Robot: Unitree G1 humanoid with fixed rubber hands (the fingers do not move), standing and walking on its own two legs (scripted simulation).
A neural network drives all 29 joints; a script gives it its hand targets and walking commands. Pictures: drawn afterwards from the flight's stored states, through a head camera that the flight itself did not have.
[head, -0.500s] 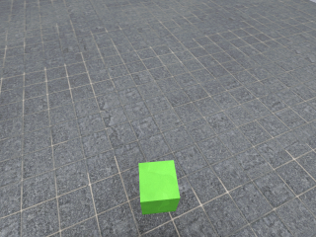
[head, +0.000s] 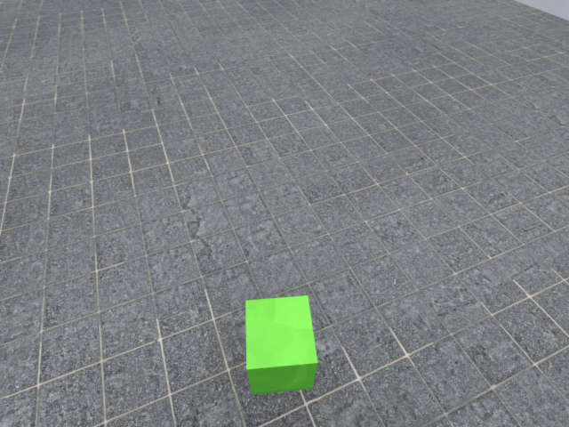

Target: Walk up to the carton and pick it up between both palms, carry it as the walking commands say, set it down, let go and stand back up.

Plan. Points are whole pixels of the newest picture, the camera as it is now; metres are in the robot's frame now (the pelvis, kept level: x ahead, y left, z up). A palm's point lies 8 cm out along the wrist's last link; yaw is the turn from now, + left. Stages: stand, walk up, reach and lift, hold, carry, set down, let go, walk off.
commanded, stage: walk up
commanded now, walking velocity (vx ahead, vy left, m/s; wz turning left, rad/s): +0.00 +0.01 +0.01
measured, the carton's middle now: (279, 345) +0.48 +0.02 -0.65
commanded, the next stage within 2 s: stand in 0.32 s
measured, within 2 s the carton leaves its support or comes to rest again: neither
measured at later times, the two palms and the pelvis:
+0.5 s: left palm out of the picture +0.00 +0.21 -0.14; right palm out of the picture +0.02 -0.23 -0.15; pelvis +0.02 -0.01 +0.00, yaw +0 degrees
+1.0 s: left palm out of the picture +0.00 +0.24 -0.14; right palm out of the picture +0.04 -0.26 -0.14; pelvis +0.00 -0.02 +0.00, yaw -1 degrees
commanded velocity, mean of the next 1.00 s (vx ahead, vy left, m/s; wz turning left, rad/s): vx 0.00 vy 0.00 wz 0.00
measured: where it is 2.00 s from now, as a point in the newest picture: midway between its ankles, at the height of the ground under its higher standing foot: outside the picture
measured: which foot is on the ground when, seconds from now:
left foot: down 0.00-1.00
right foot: down 0.00-1.00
